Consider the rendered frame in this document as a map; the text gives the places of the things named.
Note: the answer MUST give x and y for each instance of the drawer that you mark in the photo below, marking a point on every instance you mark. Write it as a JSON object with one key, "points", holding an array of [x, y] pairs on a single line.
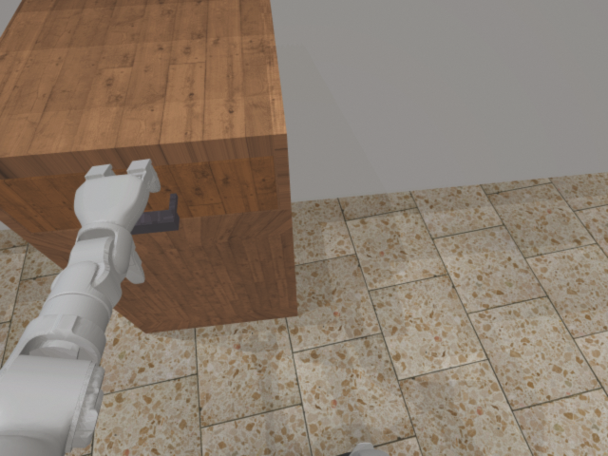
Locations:
{"points": [[207, 188]]}

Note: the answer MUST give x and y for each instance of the cabinet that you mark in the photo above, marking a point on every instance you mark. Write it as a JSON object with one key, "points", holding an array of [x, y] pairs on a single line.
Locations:
{"points": [[93, 82]]}

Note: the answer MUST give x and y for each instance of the left robot upper arm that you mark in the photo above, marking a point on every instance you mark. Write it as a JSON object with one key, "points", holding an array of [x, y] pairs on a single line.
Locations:
{"points": [[49, 405]]}

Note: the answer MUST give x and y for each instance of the handle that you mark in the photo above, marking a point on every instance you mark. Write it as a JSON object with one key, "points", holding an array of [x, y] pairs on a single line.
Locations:
{"points": [[159, 221]]}

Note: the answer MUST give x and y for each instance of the left robot forearm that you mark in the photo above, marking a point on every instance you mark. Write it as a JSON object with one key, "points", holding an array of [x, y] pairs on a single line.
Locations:
{"points": [[74, 317]]}

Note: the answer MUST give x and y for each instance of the robot left hand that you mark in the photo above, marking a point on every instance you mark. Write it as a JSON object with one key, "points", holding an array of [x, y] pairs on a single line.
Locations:
{"points": [[121, 199]]}

